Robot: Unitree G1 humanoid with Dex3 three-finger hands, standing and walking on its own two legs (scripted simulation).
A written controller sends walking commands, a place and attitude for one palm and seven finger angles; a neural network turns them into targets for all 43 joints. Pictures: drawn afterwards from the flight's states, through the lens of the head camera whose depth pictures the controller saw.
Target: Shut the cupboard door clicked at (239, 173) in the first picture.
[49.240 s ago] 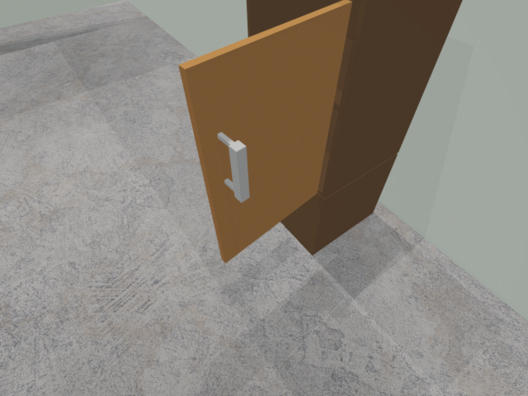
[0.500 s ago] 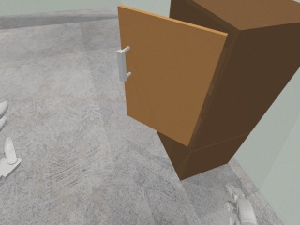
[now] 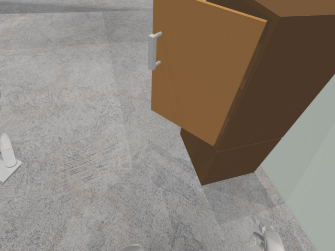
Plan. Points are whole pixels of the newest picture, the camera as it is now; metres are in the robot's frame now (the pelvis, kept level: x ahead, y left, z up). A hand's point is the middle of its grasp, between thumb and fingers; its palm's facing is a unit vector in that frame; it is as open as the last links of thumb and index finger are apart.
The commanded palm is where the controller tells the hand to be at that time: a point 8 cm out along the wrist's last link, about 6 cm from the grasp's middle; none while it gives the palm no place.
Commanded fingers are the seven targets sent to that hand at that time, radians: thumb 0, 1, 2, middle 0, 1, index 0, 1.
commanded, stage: step back with the hand held close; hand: left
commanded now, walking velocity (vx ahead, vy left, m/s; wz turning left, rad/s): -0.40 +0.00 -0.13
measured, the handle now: (155, 51) +0.82 +0.09 +0.05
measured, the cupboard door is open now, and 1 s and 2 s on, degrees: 38 38 38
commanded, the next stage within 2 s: stop stepping back and stand still in 0.14 s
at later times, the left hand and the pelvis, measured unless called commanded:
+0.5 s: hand out of the picture +0.10 +0.25 +0.20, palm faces +0.41 -0.80 -0.43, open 7.4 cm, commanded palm +0.09 +0.28 +0.19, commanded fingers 0.00 0.90 0.90 -0.20 -0.30 -0.20 -0.30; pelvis -0.08 +0.00 +0.00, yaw -5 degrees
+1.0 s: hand out of the picture +0.13 +0.29 +0.19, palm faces +0.35 -0.77 -0.53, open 7.4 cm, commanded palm +0.09 +0.31 +0.19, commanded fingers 0.00 0.90 0.90 -0.20 -0.30 -0.20 -0.30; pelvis -0.09 +0.03 +0.01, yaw -8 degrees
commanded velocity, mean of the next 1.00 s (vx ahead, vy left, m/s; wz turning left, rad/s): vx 0.01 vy -0.03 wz -0.02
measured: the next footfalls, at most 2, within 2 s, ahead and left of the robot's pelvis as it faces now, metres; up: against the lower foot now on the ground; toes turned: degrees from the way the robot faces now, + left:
right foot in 0.18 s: -0.16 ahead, -0.12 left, +0.00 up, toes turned -3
left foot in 0.58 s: +0.03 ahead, +0.13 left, +0.00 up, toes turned -4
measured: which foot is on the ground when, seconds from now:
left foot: down 0.00-0.42, up 0.44-0.56, down 0.58-1.00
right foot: up 0.00-0.16, down 0.18-0.64, up 0.66-0.86, down 0.88-1.00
